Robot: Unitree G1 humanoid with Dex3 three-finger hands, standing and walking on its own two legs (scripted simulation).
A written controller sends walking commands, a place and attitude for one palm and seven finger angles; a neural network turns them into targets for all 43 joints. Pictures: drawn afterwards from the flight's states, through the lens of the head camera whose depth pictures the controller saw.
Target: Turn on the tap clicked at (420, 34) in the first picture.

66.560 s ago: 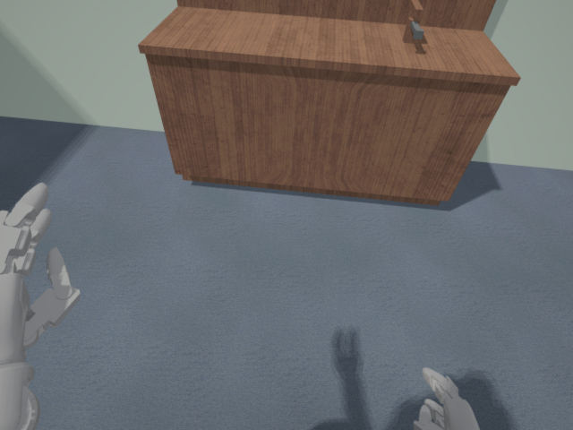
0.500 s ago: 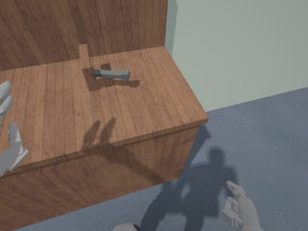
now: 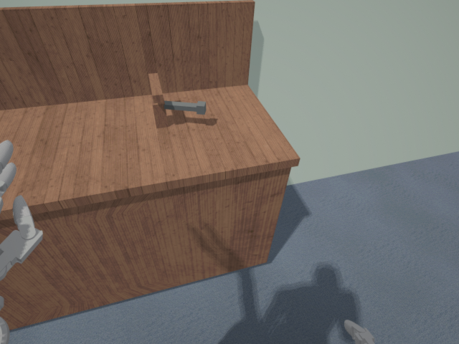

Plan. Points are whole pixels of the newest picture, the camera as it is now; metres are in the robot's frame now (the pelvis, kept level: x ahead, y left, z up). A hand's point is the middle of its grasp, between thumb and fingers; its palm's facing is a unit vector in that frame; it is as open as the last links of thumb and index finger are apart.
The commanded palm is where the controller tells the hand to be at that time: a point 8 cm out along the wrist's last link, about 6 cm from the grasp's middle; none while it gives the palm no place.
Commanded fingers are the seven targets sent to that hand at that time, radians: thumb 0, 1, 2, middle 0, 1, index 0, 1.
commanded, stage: stop stepping back and stand still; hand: left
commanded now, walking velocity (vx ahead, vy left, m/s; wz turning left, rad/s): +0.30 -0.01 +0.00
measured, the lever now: (201, 107) +0.75 +0.11 +0.04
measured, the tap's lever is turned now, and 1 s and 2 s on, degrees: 68 68 68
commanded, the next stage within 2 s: stand and check the lever's angle in 0.78 s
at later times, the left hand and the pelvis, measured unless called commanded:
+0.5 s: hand (24, 278) +0.15 +0.23 +0.19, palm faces +0.41 -0.84 -0.35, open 7.4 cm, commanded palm +0.09 +0.26 +0.19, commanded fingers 0.00 0.90 0.90 -0.20 -0.30 -0.20 -0.30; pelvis -0.07 -0.01 +0.01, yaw -1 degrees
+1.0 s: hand (54, 272) +0.16 +0.21 +0.17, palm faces +0.42 -0.82 -0.38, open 7.4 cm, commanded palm +0.11 +0.25 +0.19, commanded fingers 0.00 0.90 0.90 -0.20 -0.30 -0.20 -0.30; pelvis -0.05 -0.03 +0.00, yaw +1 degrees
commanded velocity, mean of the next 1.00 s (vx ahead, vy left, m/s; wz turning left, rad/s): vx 0.10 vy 0.04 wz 0.00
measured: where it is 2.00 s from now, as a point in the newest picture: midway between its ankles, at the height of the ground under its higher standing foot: outside the picture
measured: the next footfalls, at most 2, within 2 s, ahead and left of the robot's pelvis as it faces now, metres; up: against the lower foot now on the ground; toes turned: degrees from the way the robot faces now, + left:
right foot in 0.04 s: +0.07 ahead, -0.10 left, +0.00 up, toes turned -1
left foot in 0.28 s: +0.02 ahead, +0.10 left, +0.00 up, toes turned +1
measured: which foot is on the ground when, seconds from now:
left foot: down 0.00-0.04, up 0.06-0.26, down 0.28-1.00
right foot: up 0.00-0.02, down 0.04-0.28, up 0.30-0.54, down 0.56-1.00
